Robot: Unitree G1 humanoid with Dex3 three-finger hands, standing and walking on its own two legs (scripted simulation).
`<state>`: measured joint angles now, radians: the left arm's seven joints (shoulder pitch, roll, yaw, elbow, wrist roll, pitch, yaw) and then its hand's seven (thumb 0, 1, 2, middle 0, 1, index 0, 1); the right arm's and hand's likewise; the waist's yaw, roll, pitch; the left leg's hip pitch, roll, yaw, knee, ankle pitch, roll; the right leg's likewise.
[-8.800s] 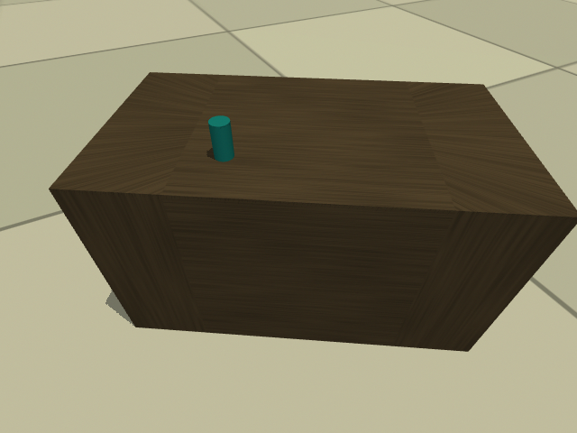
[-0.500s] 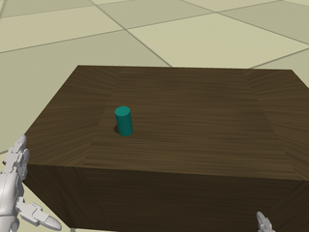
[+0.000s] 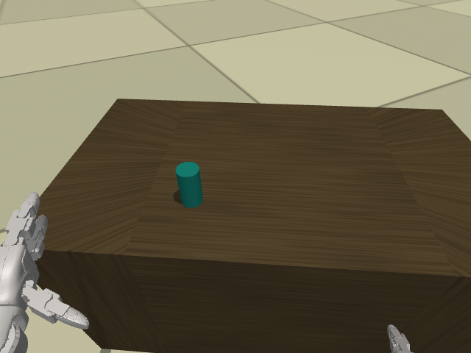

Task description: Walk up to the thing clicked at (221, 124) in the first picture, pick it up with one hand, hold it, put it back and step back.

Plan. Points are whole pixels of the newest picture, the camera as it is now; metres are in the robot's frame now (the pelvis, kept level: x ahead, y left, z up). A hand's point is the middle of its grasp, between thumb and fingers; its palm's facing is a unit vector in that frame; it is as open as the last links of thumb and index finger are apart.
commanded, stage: go down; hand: left
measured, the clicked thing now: (189, 185) +0.54 +0.14 -0.01
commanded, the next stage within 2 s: none
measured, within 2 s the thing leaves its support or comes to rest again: neither
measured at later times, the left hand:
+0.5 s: hand (68, 206) +0.34 +0.30 +0.12, palm faces +0.04 -1.00 +0.01, open 17.4 cm
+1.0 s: hand (70, 188) +0.39 +0.32 +0.12, palm faces +0.05 -1.00 +0.00, open 17.4 cm
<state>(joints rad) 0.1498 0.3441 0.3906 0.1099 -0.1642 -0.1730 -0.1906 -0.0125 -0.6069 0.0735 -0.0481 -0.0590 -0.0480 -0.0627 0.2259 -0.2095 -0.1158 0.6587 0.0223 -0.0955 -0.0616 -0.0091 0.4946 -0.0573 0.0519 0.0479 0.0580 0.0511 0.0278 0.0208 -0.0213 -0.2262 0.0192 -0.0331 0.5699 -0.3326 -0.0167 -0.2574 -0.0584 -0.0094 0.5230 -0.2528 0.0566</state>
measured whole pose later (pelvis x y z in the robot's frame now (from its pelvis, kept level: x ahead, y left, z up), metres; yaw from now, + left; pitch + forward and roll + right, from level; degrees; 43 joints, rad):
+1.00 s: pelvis +0.01 +0.00 -0.01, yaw -1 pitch +9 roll -2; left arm -0.53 0.68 0.53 0.96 -0.24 -0.17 -0.59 -0.01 -0.52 0.08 -0.04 -0.04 -0.04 -0.05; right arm 0.22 -0.23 0.04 0.63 0.01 -0.21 -0.11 -0.01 0.53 -0.05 0.05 0.05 0.06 0.05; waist -0.07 -0.01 -0.10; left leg -0.45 0.03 -0.03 0.65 -0.36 -0.02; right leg -0.47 -0.04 0.00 0.57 -0.26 0.05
